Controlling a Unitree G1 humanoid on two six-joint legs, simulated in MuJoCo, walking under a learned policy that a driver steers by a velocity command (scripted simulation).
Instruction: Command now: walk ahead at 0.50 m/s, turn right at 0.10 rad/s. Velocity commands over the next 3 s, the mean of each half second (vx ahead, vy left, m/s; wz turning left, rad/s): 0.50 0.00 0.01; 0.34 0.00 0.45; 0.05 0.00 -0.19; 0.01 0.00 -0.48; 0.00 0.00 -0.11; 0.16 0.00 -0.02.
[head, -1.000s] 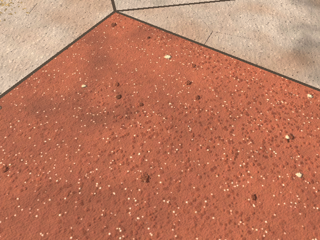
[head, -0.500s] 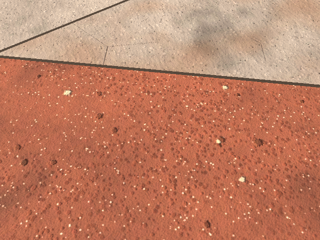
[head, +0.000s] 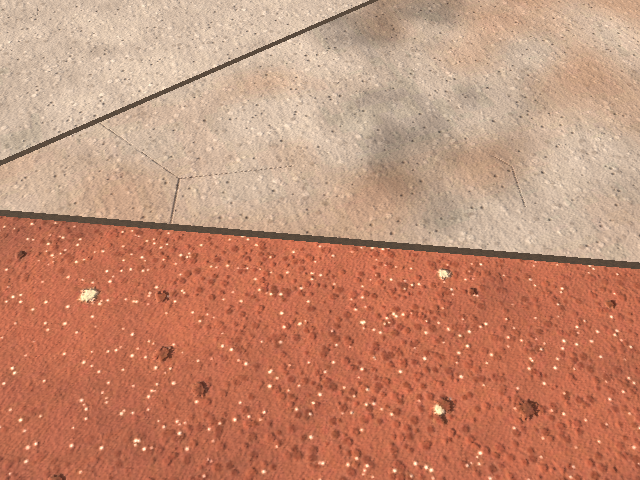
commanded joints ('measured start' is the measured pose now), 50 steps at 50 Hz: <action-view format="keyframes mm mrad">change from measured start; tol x32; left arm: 1 -32 103 16 -79 7 -17 -9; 18 -446 34 -27 -191 13 8 -40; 23 37 195 34 -76 57 -32 4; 50 -22 47 19 -69 -3 42 24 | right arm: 1 153 -107 -41 12 11 -3 2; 50 210 -199 -86 36 39 47 -16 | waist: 1 -68 21 -54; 50 -103 73 -337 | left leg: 1 384 338 -505 -334 -53 172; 21 436 225 -150 -167 672 74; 25 -195 27 -130 643 -318 23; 46 120 -34 57 -53 57 64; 48 540 318 -360 -1 1035 221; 50 516 421 -499 -169 744 352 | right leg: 1 -442 -105 20 268 108 1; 19 -372 -153 -153 -416 347 38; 22 55 -135 -127 -538 314 -21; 24 452 -597 520 -672 161 -178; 33 14 -377 -76 -858 415 -56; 45 137 -374 -325 -436 1099 -15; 47 22 -310 -343 -24 769 52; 48 -289 -159 -328 286 -170 98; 50 -439 -144 -89 448 -150 110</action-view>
